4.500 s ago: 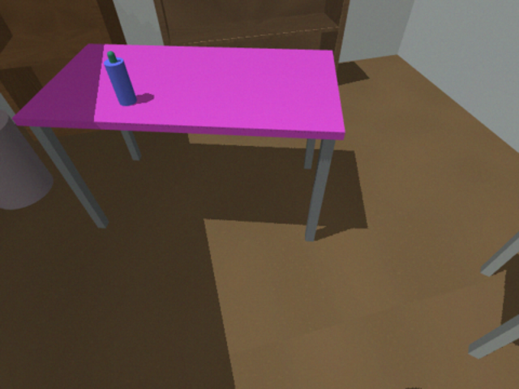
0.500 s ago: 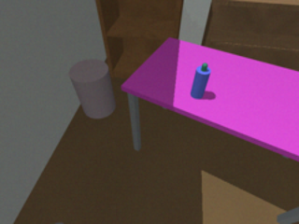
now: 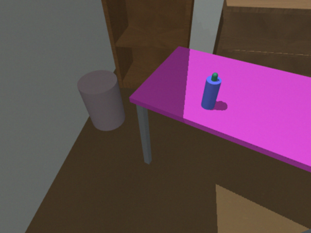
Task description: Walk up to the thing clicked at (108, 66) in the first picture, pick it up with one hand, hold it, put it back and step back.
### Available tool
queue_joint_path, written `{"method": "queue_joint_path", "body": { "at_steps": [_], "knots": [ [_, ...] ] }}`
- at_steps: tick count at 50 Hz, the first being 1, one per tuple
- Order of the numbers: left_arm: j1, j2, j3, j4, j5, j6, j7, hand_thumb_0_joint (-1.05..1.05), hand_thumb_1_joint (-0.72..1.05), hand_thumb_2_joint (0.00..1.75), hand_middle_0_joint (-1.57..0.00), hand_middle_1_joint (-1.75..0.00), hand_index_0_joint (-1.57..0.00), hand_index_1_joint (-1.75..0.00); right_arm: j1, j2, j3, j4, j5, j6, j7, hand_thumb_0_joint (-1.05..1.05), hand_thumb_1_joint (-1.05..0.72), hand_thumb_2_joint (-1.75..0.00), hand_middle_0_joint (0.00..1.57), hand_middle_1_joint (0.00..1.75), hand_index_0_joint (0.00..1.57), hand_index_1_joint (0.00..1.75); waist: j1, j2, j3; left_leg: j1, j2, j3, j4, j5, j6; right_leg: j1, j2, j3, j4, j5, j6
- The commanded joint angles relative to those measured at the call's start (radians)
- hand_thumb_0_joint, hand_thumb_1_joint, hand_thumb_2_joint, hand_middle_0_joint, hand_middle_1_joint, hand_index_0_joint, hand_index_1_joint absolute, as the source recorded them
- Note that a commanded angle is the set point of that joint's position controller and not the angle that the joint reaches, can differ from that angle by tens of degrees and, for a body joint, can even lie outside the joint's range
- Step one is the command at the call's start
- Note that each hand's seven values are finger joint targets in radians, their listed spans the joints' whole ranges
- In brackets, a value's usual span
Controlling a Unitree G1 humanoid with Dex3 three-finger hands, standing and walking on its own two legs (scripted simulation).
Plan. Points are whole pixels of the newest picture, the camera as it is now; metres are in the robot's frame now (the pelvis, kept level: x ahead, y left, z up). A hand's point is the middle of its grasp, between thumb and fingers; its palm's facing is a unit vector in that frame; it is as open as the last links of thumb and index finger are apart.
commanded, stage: stand
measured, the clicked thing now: (211, 90) +0.66 -0.23 -0.04
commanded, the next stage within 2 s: none
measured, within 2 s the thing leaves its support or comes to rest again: neither
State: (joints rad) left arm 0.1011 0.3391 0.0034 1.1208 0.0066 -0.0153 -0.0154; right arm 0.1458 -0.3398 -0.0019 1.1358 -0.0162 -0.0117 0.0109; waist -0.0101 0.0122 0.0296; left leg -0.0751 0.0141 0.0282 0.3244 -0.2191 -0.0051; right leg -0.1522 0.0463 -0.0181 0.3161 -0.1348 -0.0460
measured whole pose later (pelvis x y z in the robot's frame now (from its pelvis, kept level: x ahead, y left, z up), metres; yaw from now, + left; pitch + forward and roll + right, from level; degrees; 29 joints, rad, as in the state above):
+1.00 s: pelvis +0.02 +0.01 +0.00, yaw +1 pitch -1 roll +0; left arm 0.10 0.34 0.00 1.15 0.01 -0.02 0.00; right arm 0.11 -0.34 0.00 1.14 -0.01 -0.01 0.00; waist 0.00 0.01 0.04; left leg -0.03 0.00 0.01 0.27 -0.22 0.01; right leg -0.11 0.03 -0.03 0.28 -0.15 -0.03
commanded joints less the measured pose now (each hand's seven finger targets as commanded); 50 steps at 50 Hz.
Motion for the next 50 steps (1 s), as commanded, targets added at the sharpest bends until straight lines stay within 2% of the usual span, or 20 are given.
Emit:
{"method": "queue_joint_path", "body": {
  "at_steps": [1, 5, 8, 11, 17, 22, 25, 30, 43, 48, 50],
  "knots": [
    [-0.05, 0.224, 0.039, -0.051, -0.007, -0.027, 0.017, 0.0, 0.9, 0.9, -0.2, -0.3, -0.2, -0.3, -0.034, -0.217, -0.035, -0.053, 0.004, -0.03, -0.018, 0.0, -0.9, -0.9, 0.2, 0.3, 0.2, 0.3, 0.008, -0.016, -0.037, -0.054, 0.124, -0.109, -0.086, 0.055, 0.025, 0.055, -0.17, 0.162, -0.061, 0.037, 0.011],
    [-0.05, 0.216, 0.035, -0.044, -0.006, -0.031, 0.019, 0.0, 0.9, 0.9, -0.2, -0.3, -0.2, -0.3, -0.044, -0.217, -0.034, -0.05, 0.005, -0.034, -0.021, 0.0, -0.9, -0.9, 0.2, 0.3, 0.2, 0.3, 0.01, -0.001, -0.081, -0.017, 0.133, -0.109, -0.084, 0.157, 0.022, 0.09, -0.177, 0.149, -0.034, 0.179, 0.011],
    [-0.056, 0.215, 0.034, -0.036, -0.008, -0.029, 0.022, 0.0, 0.9, 0.9, -0.2, -0.3, -0.2, -0.3, -0.047, -0.213, -0.032, -0.046, 0.005, -0.033, -0.024, 0.0, -0.9, -0.9, 0.2, 0.3, 0.2, 0.3, 0.009, 0.0, -0.072, -0.013, 0.134, -0.108, -0.086, 0.179, 0.021, 0.085, -0.177, 0.142, -0.032, 0.203, 0.013],
    [-0.056, 0.22, 0.033, -0.031, -0.006, -0.026, 0.023, 0.0, 0.9, 0.9, -0.2, -0.3, -0.2, -0.3, -0.054, -0.207, -0.031, -0.044, 0.006, -0.031, -0.024, 0.0, -0.9, -0.9, 0.2, 0.3, 0.2, 0.3, 0.01, -0.013, -0.067, -0.008, 0.134, -0.112, -0.095, 0.175, 0.018, 0.078, -0.171, 0.13, -0.033, 0.172, 0.016],
    [-0.052, 0.216, 0.032, -0.029, -0.006, -0.027, 0.026, 0.0, 0.9, 0.9, -0.2, -0.3, -0.2, -0.3, -0.059, -0.218, -0.033, -0.041, 0.007, -0.03, -0.027, 0.0, -0.9, -0.9, 0.2, 0.3, 0.2, 0.3, 0.008, 0.014, -0.099, 0.035, 0.141, -0.103, -0.077, 0.288, 0.018, 0.092, -0.18, 0.13, -0.013, 0.28, 0.012],
    [-0.055, 0.214, 0.031, -0.026, -0.005, -0.026, 0.03, 0.0, 0.9, 0.9, -0.2, -0.3, -0.2, -0.3, -0.069, -0.218, -0.034, -0.045, 0.006, -0.025, -0.028, 0.0, -0.9, -0.9, 0.2, 0.3, 0.2, 0.3, 0.007, -0.006, -0.086, 0.02, 0.137, -0.102, -0.08, 0.26, 0.02, 0.097, -0.181, 0.126, -0.026, 0.273, 0.019],
    [-0.051, 0.215, 0.031, -0.022, -0.004, -0.026, 0.03, 0.0, 0.9, 0.9, -0.2, -0.3, -0.2, -0.3, -0.076, -0.218, -0.034, -0.048, 0.009, -0.024, -0.027, 0.0, -0.9, -0.9, 0.2, 0.3, 0.2, 0.3, 0.006, 0.006, -0.09, 0.028, 0.141, -0.104, -0.078, 0.276, 0.021, 0.111, -0.185, 0.125, -0.024, 0.291, 0.016],
    [-0.059, 0.218, 0.033, -0.026, -0.003, -0.024, 0.033, 0.0, 0.9, 0.9, -0.2, -0.3, -0.2, -0.3, -0.078, -0.216, -0.035, -0.053, 0.007, -0.021, -0.027, 0.0, -0.9, -0.9, 0.2, 0.3, 0.2, 0.3, 0.004, 0.002, -0.069, 0.018, 0.134, -0.106, -0.088, 0.208, 0.021, 0.089, -0.179, 0.126, -0.044, 0.223, 0.019],
    [-0.044, 0.221, 0.034, -0.026, -0.004, -0.026, 0.032, 0.0, 0.9, 0.9, -0.2, -0.3, -0.2, -0.3, -0.075, -0.213, -0.035, -0.057, 0.009, -0.02, -0.025, 0.0, -0.9, -0.9, 0.2, 0.3, 0.2, 0.3, 0.007, -0.012, -0.086, 0.021, 0.132, -0.109, -0.084, 0.205, 0.024, 0.105, -0.181, 0.124, -0.046, 0.219, 0.018],
    [-0.04, 0.218, 0.032, -0.029, -0.003, -0.027, 0.033, 0.0, 0.9, 0.9, -0.2, -0.3, -0.2, -0.3, -0.067, -0.216, -0.033, -0.056, 0.008, -0.022, -0.026, 0.0, -0.9, -0.9, 0.2, 0.3, 0.2, 0.3, 0.007, -0.003, -0.094, 0.028, 0.134, -0.108, -0.078, 0.254, 0.023, 0.119, -0.185, 0.121, -0.035, 0.269, 0.015],
    [-0.034, 0.216, 0.031, -0.028, -0.004, -0.027, 0.033, 0.0, 0.9, 0.9, -0.2, -0.3, -0.2, -0.3, -0.067, -0.218, -0.033, -0.056, 0.01, -0.022, -0.027, 0.0, -0.9, -0.9, 0.2, 0.3, 0.2, 0.3, 0.01, 0.0, -0.081, 0.025, 0.134, -0.112, -0.08, 0.242, 0.025, 0.112, -0.183, 0.12, -0.04, 0.249, 0.018]
  ]
}}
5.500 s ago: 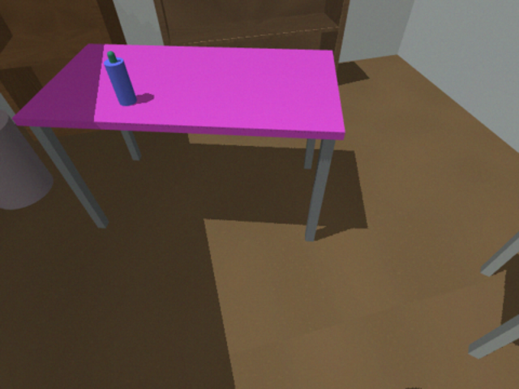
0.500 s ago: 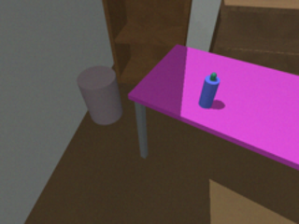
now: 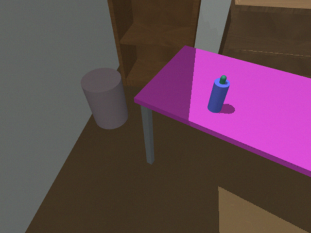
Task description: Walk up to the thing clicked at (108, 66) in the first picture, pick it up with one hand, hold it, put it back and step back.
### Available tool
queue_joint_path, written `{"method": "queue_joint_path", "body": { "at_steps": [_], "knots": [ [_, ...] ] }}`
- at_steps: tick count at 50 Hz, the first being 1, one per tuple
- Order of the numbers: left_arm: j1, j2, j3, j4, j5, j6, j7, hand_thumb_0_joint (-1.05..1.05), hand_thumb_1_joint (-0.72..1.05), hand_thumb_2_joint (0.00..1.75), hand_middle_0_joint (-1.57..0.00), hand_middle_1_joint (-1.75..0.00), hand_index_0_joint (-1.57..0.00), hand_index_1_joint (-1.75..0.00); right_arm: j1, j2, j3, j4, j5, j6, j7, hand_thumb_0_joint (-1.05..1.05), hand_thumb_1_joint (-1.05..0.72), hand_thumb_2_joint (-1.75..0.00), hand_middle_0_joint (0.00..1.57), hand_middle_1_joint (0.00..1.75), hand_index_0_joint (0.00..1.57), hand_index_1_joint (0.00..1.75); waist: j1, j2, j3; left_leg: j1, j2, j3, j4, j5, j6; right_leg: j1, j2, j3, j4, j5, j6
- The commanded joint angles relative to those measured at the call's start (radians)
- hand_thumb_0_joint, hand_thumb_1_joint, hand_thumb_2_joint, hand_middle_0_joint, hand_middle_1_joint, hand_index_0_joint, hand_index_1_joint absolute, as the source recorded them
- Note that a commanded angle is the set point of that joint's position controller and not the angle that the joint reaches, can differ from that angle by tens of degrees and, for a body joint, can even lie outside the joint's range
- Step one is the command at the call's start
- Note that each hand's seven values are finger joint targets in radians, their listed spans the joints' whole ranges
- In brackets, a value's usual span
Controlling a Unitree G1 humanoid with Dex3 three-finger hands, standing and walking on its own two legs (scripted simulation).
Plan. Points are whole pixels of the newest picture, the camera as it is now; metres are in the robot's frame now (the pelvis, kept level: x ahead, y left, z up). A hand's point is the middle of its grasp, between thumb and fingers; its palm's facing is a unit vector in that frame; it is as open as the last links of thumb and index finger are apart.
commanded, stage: stand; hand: left
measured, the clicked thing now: (218, 93) +0.63 -0.25 -0.05
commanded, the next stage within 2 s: walk up in 1.34 s
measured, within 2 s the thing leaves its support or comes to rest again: neither
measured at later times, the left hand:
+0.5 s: hand out of the picture +0.06 +0.25 -0.16, palm faces -0.02 -0.94 -0.35, open 7.4 cm
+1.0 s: hand out of the picture +0.07 +0.25 -0.16, palm faces -0.03 -0.94 -0.35, open 7.4 cm
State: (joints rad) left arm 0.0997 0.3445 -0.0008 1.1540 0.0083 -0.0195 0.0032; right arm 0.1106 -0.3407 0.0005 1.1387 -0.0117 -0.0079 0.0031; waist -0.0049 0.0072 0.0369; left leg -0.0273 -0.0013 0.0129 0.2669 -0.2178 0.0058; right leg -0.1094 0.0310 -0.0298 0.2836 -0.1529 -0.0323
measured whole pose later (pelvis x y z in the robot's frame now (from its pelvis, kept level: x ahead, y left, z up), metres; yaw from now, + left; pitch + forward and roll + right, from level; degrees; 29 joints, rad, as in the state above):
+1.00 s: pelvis +0.00 +0.00 +0.00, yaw +0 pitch -1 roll +0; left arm 0.10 0.34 -0.01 1.15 0.01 -0.02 0.00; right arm 0.13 -0.35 0.00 1.13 -0.01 -0.01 0.00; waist 0.00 0.01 0.04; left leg -0.03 0.00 0.01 0.27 -0.21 0.00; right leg -0.12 0.03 -0.04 0.29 -0.15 -0.04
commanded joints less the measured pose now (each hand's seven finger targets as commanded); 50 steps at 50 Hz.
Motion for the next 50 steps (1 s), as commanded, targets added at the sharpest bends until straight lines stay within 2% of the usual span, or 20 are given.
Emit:
{"method": "queue_joint_path", "body": {
  "at_steps": [1, 5, 10, 14, 19, 26, 29, 33, 36, 41, 45, 50],
  "knots": [
    [-0.041, 0.216, 0.038, -0.061, -0.004, -0.021, 0.015, 0.0, 0.9, 0.9, -0.2, -0.3, -0.2, -0.3, -0.034, -0.211, -0.035, -0.061, 0.003, -0.025, -0.019, 0.0, -0.9, -0.9, 0.2, 0.3, 0.2, 0.3, 0.001, 0.0, -0.09, -0.021, 0.15, -0.095, -0.023, 0.24, 0.015, 0.065, -0.17, 0.134, -0.003, 0.269, 0.001],
    [-0.039, 0.216, 0.039, -0.064, -0.006, -0.019, 0.015, 0.0, 0.9, 0.9, -0.2, -0.3, -0.2, -0.3, -0.02, -0.216, -0.035, -0.059, 0.002, -0.026, -0.021, 0.0, -0.9, -0.9, 0.2, 0.3, 0.2, 0.3, 0.003, 0.009, -0.091, -0.022, 0.152, -0.096, -0.026, 0.265, 0.013, 0.071, -0.17, 0.131, 0.005, 0.275, -0.004],
    [-0.036, 0.213, 0.035, -0.065, -0.003, -0.021, 0.014, 0.0, 0.9, 0.9, -0.2, -0.3, -0.2, -0.3, -0.023, -0.214, -0.032, -0.061, 0.005, -0.026, -0.019, 0.0, -0.9, -0.9, 0.2, 0.3, 0.2, 0.3, 0.005, 0.001, -0.073, -0.034, 0.149, -0.1, -0.031, 0.232, 0.014, 0.067, -0.168, 0.128, -0.011, 0.25, 0.001],
    [-0.041, 0.214, 0.037, -0.062, -0.004, -0.017, 0.014, 0.0, 0.9, 0.9, -0.2, -0.3, -0.2, -0.3, -0.02, -0.217, -0.034, -0.06, 0.001, -0.021, -0.019, 0.0, -0.9, -0.9, 0.2, 0.3, 0.2, 0.3, 0.004, 0.001, -0.029, -0.067, 0.142, -0.101, -0.046, 0.131, 0.018, 0.035, -0.166, 0.136, -0.029, 0.153, 0.006],
    [-0.036, 0.214, 0.036, -0.061, -0.004, -0.017, 0.009, 0.0, 0.9, 0.9, -0.2, -0.3, -0.2, -0.3, -0.012, -0.217, -0.034, -0.06, 0.001, -0.024, -0.016, 0.0, -0.9, -0.9, 0.2, 0.3, 0.2, 0.3, 0.006, 0.007, -0.033, -0.067, 0.141, -0.106, -0.053, 0.096, 0.019, 0.024, -0.166, 0.143, -0.035, 0.107, 0.003],
    [-0.034, 0.218, 0.035, -0.065, -0.002, -0.022, 0.01, 0.0, 0.9, 0.9, -0.2, -0.3, -0.2, -0.3, -0.011, -0.218, -0.036, -0.061, 0.001, -0.027, -0.014, 0.0, -0.9, -0.9, 0.2, 0.3, 0.2, 0.3, 0.005, 0.002, -0.071, -0.048, 0.143, -0.11, -0.04, 0.148, 0.018, 0.046, -0.167, 0.137, -0.024, 0.169, 0.001],
    [-0.032, 0.219, 0.034, -0.06, -0.004, -0.02, 0.01, 0.0, 0.9, 0.9, -0.2, -0.3, -0.2, -0.3, -0.006, -0.213, -0.034, -0.057, 0.0, -0.025, -0.014, 0.0, -0.9, -0.9, 0.2, 0.3, 0.2, 0.3, 0.005, -0.007, -0.042, -0.062, 0.138, -0.11, -0.039, 0.116, 0.019, 0.029, -0.164, 0.14, -0.031, 0.123, 0.004],
    [-0.026, 0.22, 0.033, -0.061, -0.002, -0.019, 0.011, 0.0, 0.9, 0.9, -0.2, -0.3, -0.2, -0.3, 0.003, -0.212, -0.035, -0.055, -0.001, -0.023, -0.015, 0.0, -0.9, -0.9, 0.2, 0.3, 0.2, 0.3, 0.004, -0.003, -0.051, -0.063, 0.139, -0.111, -0.039, 0.118, 0.019, 0.029, -0.165, 0.139, -0.026, 0.12, 0.001],
    [-0.027, 0.214, 0.03, -0.063, -0.003, -0.021, 0.011, 0.0, 0.9, 0.9, -0.2, -0.3, -0.2, -0.3, 0.005, -0.215, -0.034, -0.058, 0.0, -0.024, -0.016, 0.0, -0.9, -0.9, 0.2, 0.3, 0.2, 0.3, 0.001, 0.009, -0.062, -0.054, 0.143, -0.106, -0.029, 0.162, 0.019, 0.036, -0.169, 0.14, -0.015, 0.182, -0.001],
    [-0.019, 0.215, 0.029, -0.061, -0.004, -0.021, 0.012, 0.0, 0.9, 0.9, -0.2, -0.3, -0.2, -0.3, -0.001, -0.217, -0.034, -0.06, 0.004, -0.026, -0.017, 0.0, -0.9, -0.9, 0.2, 0.3, 0.2, 0.3, 0.002, 0.001, -0.078, -0.031, 0.145, -0.104, -0.022, 0.205, 0.017, 0.05, -0.17, 0.132, -0.006, 0.229, -0.003],
    [-0.023, 0.22, 0.031, -0.06, -0.005, -0.021, 0.012, 0.0, 0.9, 0.9, -0.2, -0.3, -0.2, -0.3, 0.008, -0.215, -0.032, -0.057, 0.002, -0.022, -0.017, 0.0, -0.9, -0.9, 0.2, 0.3, 0.2, 0.3, 0.002, -0.006, -0.045, -0.055, 0.143, -0.104, -0.033, 0.156, 0.018, 0.038, -0.171, 0.14, -0.016, 0.19, -0.002],
    [-0.02, 0.217, 0.031, -0.062, -0.004, -0.021, 0.012, 0.0, 0.9, 0.9, -0.2, -0.3, -0.2, -0.3, 0.001, -0.219, -0.032, -0.061, 0.003, -0.026, -0.017, 0.0, -0.9, -0.9, 0.2, 0.3, 0.2, 0.3, 0.005, 0.008, -0.06, -0.038, 0.146, -0.106, -0.032, 0.189, 0.015, 0.043, -0.168, 0.134, -0.011, 0.21, -0.002]
  ]
}}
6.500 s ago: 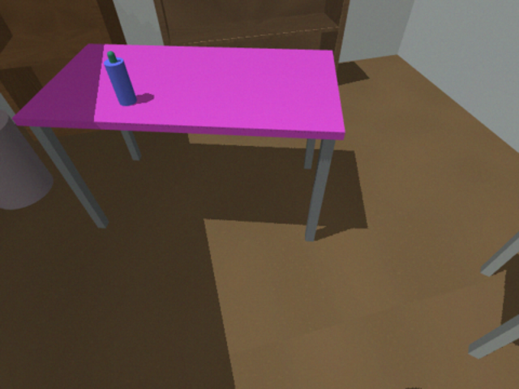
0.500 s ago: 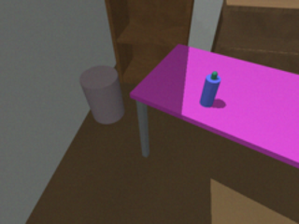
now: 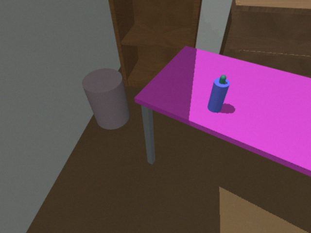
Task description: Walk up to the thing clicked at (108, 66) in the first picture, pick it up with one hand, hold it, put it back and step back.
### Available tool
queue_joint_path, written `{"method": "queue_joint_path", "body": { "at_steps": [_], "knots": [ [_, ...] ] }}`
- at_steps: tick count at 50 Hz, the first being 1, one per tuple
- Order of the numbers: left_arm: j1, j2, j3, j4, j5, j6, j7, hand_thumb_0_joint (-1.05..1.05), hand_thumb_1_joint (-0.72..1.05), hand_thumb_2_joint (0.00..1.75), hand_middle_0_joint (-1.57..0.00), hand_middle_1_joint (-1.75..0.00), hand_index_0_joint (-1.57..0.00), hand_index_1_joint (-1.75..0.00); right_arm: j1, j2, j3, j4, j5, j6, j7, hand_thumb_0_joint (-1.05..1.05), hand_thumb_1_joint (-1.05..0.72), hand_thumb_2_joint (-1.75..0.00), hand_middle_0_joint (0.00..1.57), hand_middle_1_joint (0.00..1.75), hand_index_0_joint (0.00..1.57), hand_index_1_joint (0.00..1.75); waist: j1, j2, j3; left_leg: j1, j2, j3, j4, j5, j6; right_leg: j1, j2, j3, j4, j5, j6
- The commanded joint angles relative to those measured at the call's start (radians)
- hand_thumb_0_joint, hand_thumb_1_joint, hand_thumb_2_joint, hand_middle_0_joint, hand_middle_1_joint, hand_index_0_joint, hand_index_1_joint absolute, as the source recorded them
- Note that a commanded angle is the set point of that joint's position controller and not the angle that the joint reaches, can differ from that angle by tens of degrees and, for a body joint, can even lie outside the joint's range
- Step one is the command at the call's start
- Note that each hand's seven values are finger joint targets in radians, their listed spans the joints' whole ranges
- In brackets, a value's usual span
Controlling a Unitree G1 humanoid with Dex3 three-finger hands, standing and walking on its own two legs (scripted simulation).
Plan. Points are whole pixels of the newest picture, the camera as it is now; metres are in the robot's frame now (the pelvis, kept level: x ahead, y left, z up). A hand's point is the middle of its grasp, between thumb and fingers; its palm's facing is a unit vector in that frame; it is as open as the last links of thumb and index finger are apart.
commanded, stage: stand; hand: left
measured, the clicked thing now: (218, 93) +0.64 -0.25 -0.05
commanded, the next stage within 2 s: walk up in 0.34 s
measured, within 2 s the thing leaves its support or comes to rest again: neither
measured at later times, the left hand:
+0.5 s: hand out of the picture +0.10 +0.25 -0.16, palm faces -0.13 -0.93 -0.35, open 7.4 cm
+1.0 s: hand (135, 216) +0.22 +0.09 -0.19, palm faces -0.36 -0.88 -0.30, open 7.4 cm
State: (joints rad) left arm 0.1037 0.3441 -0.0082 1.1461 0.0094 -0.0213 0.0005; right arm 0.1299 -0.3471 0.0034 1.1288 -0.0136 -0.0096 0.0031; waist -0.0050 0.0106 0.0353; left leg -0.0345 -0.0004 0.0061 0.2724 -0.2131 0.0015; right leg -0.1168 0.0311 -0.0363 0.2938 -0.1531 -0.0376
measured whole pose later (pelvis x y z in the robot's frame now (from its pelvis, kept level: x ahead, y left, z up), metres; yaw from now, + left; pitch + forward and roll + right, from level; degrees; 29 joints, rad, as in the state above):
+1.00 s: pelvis +0.07 -0.13 -0.04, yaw -21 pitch -3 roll +0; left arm 0.27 0.41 0.07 0.82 0.03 0.07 -0.06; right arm 0.28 -0.38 -0.07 0.85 -0.04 -0.08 -0.02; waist 0.03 -0.09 0.11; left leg -0.32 0.02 0.10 0.71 -0.32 0.03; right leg -0.37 0.07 0.13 0.81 -0.40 -0.03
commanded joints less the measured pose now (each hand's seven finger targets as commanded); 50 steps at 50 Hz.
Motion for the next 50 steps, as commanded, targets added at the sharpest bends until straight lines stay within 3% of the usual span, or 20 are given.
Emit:
{"method": "queue_joint_path", "body": {
  "at_steps": [1, 16, 17, 18, 19, 21, 24, 30, 33, 34, 35, 36, 37, 41, 44, 46, 47, 48, 49, 50],
  "knots": [
    [-0.031, 0.215, 0.038, -0.057, -0.004, -0.019, 0.014, 0.0, 0.9, 0.9, -0.2, -0.3, -0.2, -0.3, -0.017, -0.214, -0.035, -0.053, 0.002, -0.025, -0.019, 0.0, -0.9, -0.9, 0.2, 0.3, 0.2, 0.3, 0.002, 0.01, -0.067, -0.032, 0.146, -0.095, -0.036, 0.184, 0.02, 0.052, -0.171, 0.142, -0.019, 0.212, 0.003],
    [-0.038, 0.222, 0.042, -0.057, -0.007, -0.021, 0.015, 0.0, 0.9, 0.9, -0.2, -0.3, -0.2, -0.3, -0.017, -0.208, -0.035, -0.056, 0.003, -0.022, -0.017, 0.0, -0.9, -0.9, 0.2, 0.3, 0.2, 0.3, 0.004, -0.01, -0.07, -0.033, 0.144, -0.092, -0.032, 0.187, 0.018, 0.073, -0.172, 0.144, -0.024, 0.241, 0.004],
    [-0.02, 0.318, 0.129, -0.19, 0.048, 0.027, -0.032, 0.0, 0.9, 0.9, -0.2, -0.3, -0.2, -0.3, 0.048, -0.343, -0.126, -0.115, -0.01, -0.042, -0.046, 0.0, -0.9, -0.9, 0.2, 0.3, 0.2, 0.3, -0.029, -0.122, -0.024, 0.103, 0.135, -0.033, 0.111, 0.101, 0.064, -0.171, -0.097, 0.18, 0.121, 0.202, -0.034],
    [-0.053, 0.279, 0.124, -0.213, 0.047, 0.045, -0.048, 0.0, 0.9, 0.9, -0.2, -0.3, -0.2, -0.3, 0.124, -0.361, -0.144, -0.104, -0.011, -0.046, -0.058, 0.0, -0.9, -0.9, 0.2, 0.3, 0.2, 0.3, -0.063, -0.03, -0.042, 0.247, 0.215, -0.079, 0.103, 0.113, 0.107, -0.353, -0.071, 0.115, 0.232, 0.093, -0.022],
    [-0.067, 0.239, 0.123, -0.243, 0.054, 0.062, -0.06, 0.0, 0.9, 0.9, -0.2, -0.3, -0.2, -0.3, 0.146, -0.377, -0.161, -0.121, -0.011, -0.047, -0.067, 0.0, -0.9, -0.9, 0.2, 0.3, 0.2, 0.3, -0.072, 0.094, -0.013, 0.266, 0.378, -0.194, 0.02, 0.185, 0.197, -0.469, -0.033, 0.054, 0.433, -0.259, 0.012],
    [-0.086, 0.246, 0.14, -0.303, 0.062, 0.092, -0.077, 0.0, 0.9, 0.9, -0.2, -0.3, -0.2, -0.3, 0.109, -0.387, -0.178, -0.179, -0.003, -0.055, -0.083, 0.0, -0.9, -0.9, 0.2, 0.3, 0.2, 0.3, -0.048, 0.03, 0.007, 0.053, 0.565, -0.231, -0.016, 0.346, 0.281, -0.442, -0.118, 0.141, 0.708, -0.361, 0.033],
    [-0.01, 0.249, 0.15, -0.323, 0.043, 0.098, -0.105, 0.0, 0.9, 0.9, -0.2, -0.3, -0.2, -0.3, 0.029, -0.338, -0.172, -0.23, -0.02, -0.066, -0.083, 0.0, -0.9, -0.9, 0.2, 0.3, 0.2, 0.3, 0.015, 0.026, 0.041, 0.045, 0.449, -0.079, 0.03, 0.303, 0.225, -0.452, -0.158, 0.181, 0.691, -0.297, 0.034],
    [0.032, 0.219, 0.158, -0.363, 0.028, 0.074, -0.131, 0.0, 0.9, 0.9, -0.2, -0.3, -0.2, -0.3, 0.05, -0.351, -0.179, -0.267, -0.02, -0.061, -0.055, 0.0, -0.9, -0.9, 0.2, 0.3, 0.2, 0.3, -0.004, 0.136, 0.034, -0.066, 0.291, 0.128, 0.183, 0.313, 0.13, -0.235, -0.109, -0.011, 0.385, -0.138, 0.019],
    [0.198, 0.255, 0.176, -0.322, 0.026, 0.061, -0.118, 0.0, 0.9, 0.9, -0.2, -0.3, -0.2, -0.3, 0.022, -0.355, -0.171, -0.294, -0.016, -0.044, -0.045, 0.0, -0.9, -0.9, 0.2, 0.3, 0.2, 0.3, 0.081, 0.045, -0.048, -0.204, 0.23, 0.182, 0.455, 0.205, 0.11, 0.002, -0.026, -0.111, 0.318, -0.067, -0.011],
    [0.319, 0.316, 0.199, -0.287, 0.031, 0.053, -0.105, 0.0, 0.9, 0.9, -0.2, -0.3, -0.2, -0.3, 0.027, -0.317, -0.159, -0.309, -0.018, -0.041, -0.046, 0.0, -0.9, -0.9, 0.2, 0.3, 0.2, 0.3, 0.139, -0.075, -0.116, -0.287, 0.161, 0.198, 0.693, 0.137, 0.072, 0.14, 0.0, -0.06, 0.283, -0.082, -0.041],
    [0.404, 0.408, 0.225, -0.29, 0.034, 0.049, -0.088, 0.0, 0.9, 0.9, -0.2, -0.3, -0.2, -0.3, 0.023, -0.258, -0.134, -0.345, -0.01, -0.039, -0.043, 0.0, -0.9, -0.9, 0.2, 0.3, 0.2, 0.3, 0.184, -0.331, -0.104, -0.482, 0.023, 0.212, 0.955, -0.266, 0.026, 0.194, -0.19, 0.262, 0.129, -0.058, -0.128],
    [0.368, 0.453, 0.228, -0.327, 0.015, 0.053, -0.089, 0.0, 0.9, 0.9, -0.2, -0.3, -0.2, -0.3, 0.017, -0.263, -0.13, -0.377, 0.009, -0.035, -0.038, 0.0, -0.9, -0.9, 0.2, 0.3, 0.2, 0.3, 0.153, -0.373, -0.098, -0.567, -0.017, 0.088, 1.029, -0.467, 0.005, 0.125, -0.346, 0.672, -0.049, -0.113, -0.243],
    [0.276, 0.473, 0.231, -0.361, 0.008, 0.051, -0.084, 0.0, 0.9, 0.9, -0.2, -0.3, -0.2, -0.3, 0.043, -0.293, -0.141, -0.361, 0.003, -0.034, -0.04, 0.0, -0.9, -0.9, 0.2, 0.3, 0.2, 0.3, 0.103, -0.272, -0.063, -0.507, 0.044, 0.023, 1.019, -0.465, -0.003, 0.011, -0.391, 0.741, -0.079, -0.271, -0.286],
    [0.138, 0.348, 0.183, -0.405, 0.02, 0.046, -0.059, 0.0, 0.9, 0.9, -0.2, -0.3, -0.2, -0.3, 0.162, -0.282, -0.131, -0.303, 0.025, -0.059, -0.024, 0.0, -0.9, -0.9, 0.2, 0.3, 0.2, 0.3, 0.019, -0.138, 0.007, -0.368, 0.101, 0.01, 0.685, -0.399, 0.029, -0.144, -0.229, 0.362, 0.096, -0.179, -0.193],
    [0.13, 0.324, 0.167, -0.441, 0.035, 0.034, -0.066, 0.0, 0.9, 0.9, -0.2, -0.3, -0.2, -0.3, 0.222, -0.273, -0.141, -0.306, 0.004, -0.066, -0.024, 0.0, -0.9, -0.9, 0.2, 0.3, 0.2, 0.3, 0.013, -0.142, 0.012, -0.259, 0.063, 0.029, 0.486, -0.369, 0.04, -0.245, -0.21, 0.373, 0.1, -0.157, -0.207],
    [0.04, 0.314, 0.152, -0.471, 0.025, 0.039, -0.059, 0.0, 0.9, 0.9, -0.2, -0.3, -0.2, -0.3, 0.354, -0.252, -0.147, -0.279, -0.007, -0.072, -0.036, 0.0, -0.9, -0.9, 0.2, 0.3, 0.2, 0.3, -0.073, -0.119, -0.032, -0.042, 0.055, 0.021, 0.292, -0.091, 0.036, -0.376, -0.194, 0.34, 0.236, -0.084, -0.168],
    [0.005, 0.263, 0.134, -0.485, 0.015, 0.044, -0.054, 0.0, 0.9, 0.9, -0.2, -0.3, -0.2, -0.3, 0.44, -0.287, -0.165, -0.254, -0.022, -0.076, -0.048, 0.0, -0.9, -0.9, 0.2, 0.3, 0.2, 0.3, -0.129, -0.047, -0.057, 0.115, 0.083, -0.039, 0.216, 0.02, 0.015, -0.525, -0.123, 0.31, 0.375, -0.143, -0.097],
    [0.04, 0.156, 0.105, -0.491, 0.007, 0.048, -0.042, 0.0, 0.9, 0.9, -0.2, -0.3, -0.2, -0.3, 0.417, -0.374, -0.181, -0.268, -0.043, -0.082, -0.059, 0.0, -0.9, -0.9, 0.2, 0.3, 0.2, 0.3, -0.118, 0.237, -0.021, 0.085, 0.276, -0.343, 0.021, -0.104, 0.013, -0.62, 0.084, 0.236, 0.601, -0.359, -0.031],
    [0.108, 0.227, 0.125, -0.454, 0.014, 0.064, -0.029, 0.0, 0.9, 0.9, -0.2, -0.3, -0.2, -0.3, 0.281, -0.438, -0.187, -0.323, -0.035, -0.08, -0.065, 0.0, -0.9, -0.9, 0.2, 0.3, 0.2, 0.3, -0.053, 0.159, 0.005, -0.073, 0.455, -0.565, -0.079, -0.27, 0.047, -0.578, 0.074, 0.257, 0.735, -0.367, 0.005],
    [0.18, 0.308, 0.148, -0.42, 0.014, 0.072, -0.026, 0.0, 0.9, 0.9, -0.2, -0.3, -0.2, -0.3, 0.178, -0.438, -0.185, -0.354, -0.021, -0.08, -0.061, 0.0, -0.9, -0.9, 0.2, 0.3, 0.2, 0.3, -0.014, 0.118, 0.029, -0.176, 0.471, -0.561, -0.09, -0.419, 0.111, -0.493, 0.018, 0.282, 0.787, -0.356, 0.01]
  ]
}}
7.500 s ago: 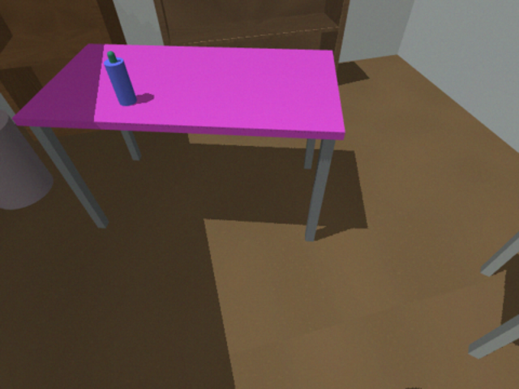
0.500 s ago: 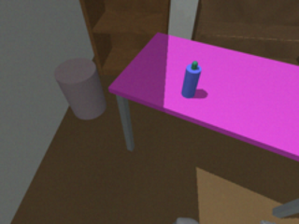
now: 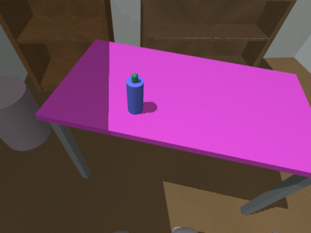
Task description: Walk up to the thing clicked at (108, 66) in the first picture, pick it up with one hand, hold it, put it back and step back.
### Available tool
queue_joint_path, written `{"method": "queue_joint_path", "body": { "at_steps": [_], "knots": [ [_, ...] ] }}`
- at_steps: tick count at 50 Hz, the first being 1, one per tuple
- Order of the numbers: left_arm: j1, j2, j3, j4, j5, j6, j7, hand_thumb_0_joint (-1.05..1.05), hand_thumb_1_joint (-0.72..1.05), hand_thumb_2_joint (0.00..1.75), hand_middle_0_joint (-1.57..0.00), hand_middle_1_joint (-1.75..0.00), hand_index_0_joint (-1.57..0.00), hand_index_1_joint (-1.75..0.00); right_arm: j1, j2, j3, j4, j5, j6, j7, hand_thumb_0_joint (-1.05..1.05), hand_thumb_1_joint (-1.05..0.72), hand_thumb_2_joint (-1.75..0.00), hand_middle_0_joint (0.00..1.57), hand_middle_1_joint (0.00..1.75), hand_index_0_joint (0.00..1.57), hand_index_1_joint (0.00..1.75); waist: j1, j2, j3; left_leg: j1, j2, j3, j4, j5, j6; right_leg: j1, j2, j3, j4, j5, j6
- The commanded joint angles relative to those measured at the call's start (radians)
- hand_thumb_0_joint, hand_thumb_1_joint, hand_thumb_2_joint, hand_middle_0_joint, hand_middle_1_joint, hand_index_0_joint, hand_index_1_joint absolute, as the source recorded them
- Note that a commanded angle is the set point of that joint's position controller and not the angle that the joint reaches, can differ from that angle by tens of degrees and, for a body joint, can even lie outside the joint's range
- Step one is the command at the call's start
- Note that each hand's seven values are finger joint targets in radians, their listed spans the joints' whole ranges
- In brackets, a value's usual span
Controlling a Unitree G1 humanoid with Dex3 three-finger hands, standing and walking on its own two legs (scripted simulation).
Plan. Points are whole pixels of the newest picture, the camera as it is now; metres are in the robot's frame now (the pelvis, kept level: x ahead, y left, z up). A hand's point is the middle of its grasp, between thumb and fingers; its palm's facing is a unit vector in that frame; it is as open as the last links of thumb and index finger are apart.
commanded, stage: walk up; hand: left
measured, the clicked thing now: (135, 93) +0.57 +0.09 -0.01
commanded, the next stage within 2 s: none
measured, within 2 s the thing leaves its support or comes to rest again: neither
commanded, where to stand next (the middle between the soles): +0.10 -0.03 m, yaw -11 degrees
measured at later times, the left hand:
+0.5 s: hand (99, 203) +0.22 +0.17 -0.12, palm faces -0.19 -0.88 -0.44, open 7.4 cm
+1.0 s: hand (90, 225) +0.17 +0.19 -0.14, palm faces -0.23 -0.89 -0.41, open 7.4 cm
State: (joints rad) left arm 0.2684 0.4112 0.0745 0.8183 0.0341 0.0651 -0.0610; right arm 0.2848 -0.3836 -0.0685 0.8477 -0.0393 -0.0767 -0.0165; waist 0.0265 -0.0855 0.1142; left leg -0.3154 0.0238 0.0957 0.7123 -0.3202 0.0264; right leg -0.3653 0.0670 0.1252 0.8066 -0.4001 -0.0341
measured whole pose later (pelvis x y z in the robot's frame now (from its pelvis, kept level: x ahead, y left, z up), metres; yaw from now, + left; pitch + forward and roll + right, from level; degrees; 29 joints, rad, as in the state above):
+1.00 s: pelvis +0.03 -0.05 +0.00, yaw -13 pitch -3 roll -1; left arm 0.18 0.38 0.03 0.97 0.02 -0.03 0.01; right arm 0.15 -0.40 -0.04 0.93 -0.01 0.04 0.01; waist 0.00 0.03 0.12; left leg -0.35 0.06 -0.04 0.79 -0.47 0.01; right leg -0.29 0.04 0.02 0.70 -0.35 -0.02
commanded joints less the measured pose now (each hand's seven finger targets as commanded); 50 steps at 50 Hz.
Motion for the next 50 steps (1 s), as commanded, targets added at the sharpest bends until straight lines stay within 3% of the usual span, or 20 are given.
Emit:
{"method": "queue_joint_path", "body": {
  "at_steps": [1, 3, 8, 13, 14, 16, 17, 21, 28, 33, 35, 36, 37, 39, 43, 45, 46, 47, 48, 50],
  "knots": [
    [0.047, 0.246, 0.063, -0.074, -0.014, -0.016, 0.032, 0.0, 0.9, 0.9, -0.2, -0.3, -0.2, -0.3, -0.055, -0.375, -0.102, -0.086, 0.007, -0.016, -0.037, 0.0, -0.9, -0.9, 0.2, 0.3, 0.2, 0.3, -0.01, 0.23, 0.003, 0.067, 0.425, -0.557, -0.509, -0.222, 0.125, -0.233, -0.033, 0.104, 0.313, -0.095, 0.011],
    [0.056, 0.235, 0.077, -0.038, -0.012, -0.025, 0.027, 0.0, 0.9, 0.9, -0.2, -0.3, -0.2, -0.3, -0.07, -0.296, -0.079, -0.095, 0.01, -0.021, -0.036, 0.0, -0.9, -0.9, 0.2, 0.3, 0.2, 0.3, 0.019, 0.227, 0.018, 0.106, 0.33, -0.356, -0.434, 0.07, 0.129, -0.212, -0.045, 0.08, 0.31, -0.026, 0.026],
    [-0.043, 0.167, 0.047, -0.067, -0.023, -0.053, 0.02, 0.0, 0.9, 0.9, -0.2, -0.3, -0.2, -0.3, 0.028, -0.282, -0.071, -0.076, 0.01, -0.017, -0.015, 0.0, -0.9, -0.9, 0.2, 0.3, 0.2, 0.3, -0.044, 0.278, -0.033, 0.225, 0.26, -0.099, -0.261, 0.648, 0.148, -0.143, -0.082, -0.072, 0.079, -0.009, 0.033],
    [0.029, 0.156, 0.04, -0.014, -0.026, -0.085, 0.037, 0.0, 0.9, 0.9, -0.2, -0.3, -0.2, -0.3, -0.015, -0.28, -0.064, -0.101, 0.024, 0.041, 0.005, 0.0, -0.9, -0.9, 0.2, 0.3, 0.2, 0.3, -0.012, 0.22, -0.177, 0.16, 0.17, 0.02, 0.056, 0.496, 0.097, 0.178, -0.003, -0.213, -0.312, 0.247, 0.017],
    [0.084, 0.218, 0.058, 0.001, -0.023, -0.096, 0.049, 0.0, 0.9, 0.9, -0.2, -0.3, -0.2, -0.3, 0.003, -0.234, -0.045, -0.114, 0.036, 0.048, 0.006, 0.0, -0.9, -0.9, 0.2, 0.3, 0.2, 0.3, 0.02, 0.085, -0.228, 0.065, 0.126, 0.036, 0.228, 0.363, 0.061, 0.302, -0.036, -0.129, -0.337, 0.385, -0.002],
    [0.071, 0.303, 0.07, -0.038, -0.018, -0.111, 0.072, 0.0, 0.9, 0.9, -0.2, -0.3, -0.2, -0.3, 0.041, -0.143, -0.007, -0.135, 0.043, 0.07, 0.002, 0.0, -0.9, -0.9, 0.2, 0.3, 0.2, 0.3, 0.002, -0.116, -0.264, -0.225, 0.025, -0.086, 0.439, -0.266, -0.006, 0.387, -0.408, 0.426, -0.364, 0.629, -0.174],
    [0.035, 0.329, 0.068, -0.048, -0.024, -0.105, 0.076, 0.0, 0.9, 0.9, -0.2, -0.3, -0.2, -0.3, -0.001, -0.213, -0.033, -0.123, 0.042, 0.083, -0.012, 0.0, -0.9, -0.9, 0.2, 0.3, 0.2, 0.3, 0.02, -0.102, -0.242, -0.147, 0.044, -0.146, 0.483, -0.341, -0.011, 0.263, -0.444, 0.483, -0.366, 0.611, -0.274],
    [-0.066, 0.242, 0.036, -0.044, -0.033, -0.105, 0.097, 0.0, 0.9, 0.9, -0.2, -0.3, -0.2, -0.3, 0.015, -0.21, -0.029, -0.051, 0.053, 0.085, -0.009, 0.0, -0.9, -0.9, 0.2, 0.3, 0.2, 0.3, -0.04, -0.08, -0.132, -0.152, 0.066, -0.151, 0.408, -0.213, -0.023, 0.167, -0.267, 0.173, -0.264, 0.704, -0.179],
    [-0.061, 0.244, 0.031, -0.05, -0.023, -0.114, 0.104, 0.0, 0.9, 0.9, -0.2, -0.3, -0.2, -0.3, -0.056, -0.201, -0.029, -0.034, 0.036, 0.085, -0.004, 0.0, -0.9, -0.9, 0.2, 0.3, 0.2, 0.3, -0.016, -0.106, -0.177, -0.082, 0.04, -0.124, 0.182, -0.183, -0.024, 0.174, -0.275, 0.199, -0.217, 0.797, -0.199],
    [-0.147, 0.229, 0.027, -0.073, -0.043, -0.089, 0.099, 0.0, 0.9, 0.9, -0.2, -0.3, -0.2, -0.3, 0.005, -0.204, -0.05, 0.013, 0.017, 0.074, -0.002, 0.0, -0.9, -0.9, 0.2, 0.3, 0.2, 0.3, -0.069, -0.034, -0.179, 0.155, 0.016, -0.12, -0.144, 0.108, 0.013, -0.022, -0.229, 0.172, -0.124, 0.547, -0.111],
    [-0.153, 0.163, 0.011, -0.074, -0.054, -0.084, 0.104, 0.0, 0.9, 0.9, -0.2, -0.3, -0.2, -0.3, -0.073, -0.306, -0.069, -0.021, 0.013, 0.062, 0.003, 0.0, -0.9, -0.9, 0.2, 0.3, 0.2, 0.3, -0.051, 0.231, -0.167, 0.109, 0.279, -0.458, -0.285, 0.24, 0.156, -0.097, -0.007, -0.021, 0.084, 0.137, -0.005],
    [-0.15, 0.193, 0.025, -0.042, -0.042, -0.078, 0.112, 0.0, 0.9, 0.9, -0.2, -0.3, -0.2, -0.3, -0.128, -0.332, -0.073, -0.028, 0.019, 0.059, 0.01, 0.0, -0.9, -0.9, 0.2, 0.3, 0.2, 0.3, -0.05, 0.332, -0.158, 0.031, 0.391, -0.537, -0.299, 0.293, 0.264, -0.041, -0.002, -0.058, 0.203, -0.19, 0.008],
    [-0.136, 0.207, 0.025, -0.026, -0.037, -0.081, 0.108, 0.0, 0.9, 0.9, -0.2, -0.3, -0.2, -0.3, -0.147, -0.301, -0.069, -0.025, 0.015, 0.056, 0.011, 0.0, -0.9, -0.9, 0.2, 0.3, 0.2, 0.3, -0.036, 0.306, -0.135, 0.027, 0.382, -0.507, -0.276, 0.325, 0.286, -0.034, -0.043, -0.032, 0.214, -0.228, 0.008],
    [-0.11, 0.194, 0.03, 0.0, -0.037, -0.088, 0.091, 0.0, 0.9, 0.9, -0.2, -0.3, -0.2, -0.3, -0.171, -0.254, -0.05, -0.048, 0.011, 0.06, 0.009, 0.0, -0.9, -0.9, 0.2, 0.3, 0.2, 0.3, -0.017, 0.283, -0.115, 0.017, 0.259, -0.311, -0.218, 0.391, 0.212, -0.018, -0.024, -0.065, 0.166, -0.185, -0.005],
    [-0.069, 0.147, 0.023, 0.052, -0.037, -0.103, 0.079, 0.0, 0.9, 0.9, -0.2, -0.3, -0.2, -0.3, -0.201, -0.236, -0.03, -0.026, 0.019, 0.069, 0.013, 0.0, -0.9, -0.9, 0.2, 0.3, 0.2, 0.3, 0.011, 0.298, -0.141, 0.046, 0.151, -0.21, -0.108, 0.314, 0.103, 0.133, -0.033, -0.153, -0.247, 0.072, 0.003],
    [-0.033, 0.178, 0.026, 0.08, -0.021, -0.121, 0.092, 0.0, 0.9, 0.9, -0.2, -0.3, -0.2, -0.3, -0.18, -0.195, -0.014, -0.03, 0.033, 0.078, 0.016, 0.0, -0.9, -0.9, 0.2, 0.3, 0.2, 0.3, 0.013, 0.225, -0.204, 0.014, 0.134, -0.191, -0.006, 0.305, 0.057, 0.257, -0.088, -0.01, -0.317, 0.215, -0.024],
    [-0.043, 0.227, 0.032, 0.078, -0.007, -0.132, 0.097, 0.0, 0.9, 0.9, -0.2, -0.3, -0.2, -0.3, -0.166, -0.159, -0.001, -0.036, 0.042, 0.079, 0.017, 0.0, -0.9, -0.9, 0.2, 0.3, 0.2, 0.3, 0.002, 0.087, -0.199, -0.089, 0.073, -0.162, 0.089, 0.194, 0.011, 0.295, -0.223, 0.224, -0.369, 0.288, -0.065],
    [-0.105, 0.271, 0.033, 0.075, -0.011, -0.133, 0.095, 0.0, 0.9, 0.9, -0.2, -0.3, -0.2, -0.3, -0.167, -0.163, -0.004, -0.026, 0.04, 0.086, 0.01, 0.0, -0.9, -0.9, 0.2, 0.3, 0.2, 0.3, -0.019, 0.032, -0.166, -0.106, 0.024, -0.155, 0.086, -0.16, -0.005, 0.205, -0.364, 0.352, -0.377, 0.34, -0.174],
    [-0.157, 0.297, 0.033, 0.061, -0.01, -0.132, 0.093, 0.0, 0.9, 0.9, -0.2, -0.3, -0.2, -0.3, -0.153, -0.199, -0.02, 0.0, 0.033, 0.089, 0.004, 0.0, -0.9, -0.9, 0.2, 0.3, 0.2, 0.3, -0.029, -0.003, -0.148, -0.007, 0.036, -0.165, 0.138, -0.249, -0.004, 0.067, -0.398, 0.38, -0.368, 0.341, -0.227],
    [-0.223, 0.24, 0.017, 0.061, -0.014, -0.128, 0.087, 0.0, 0.9, 0.9, -0.2, -0.3, -0.2, -0.3, -0.126, -0.198, -0.02, 0.035, 0.043, 0.081, 0.012, 0.0, -0.9, -0.9, 0.2, 0.3, 0.2, 0.3, -0.075, -0.001, -0.098, 0.06, 0.043, -0.156, 0.026, -0.189, 0.006, 0.004, -0.31, 0.213, -0.362, 0.275, -0.157]
  ]
}}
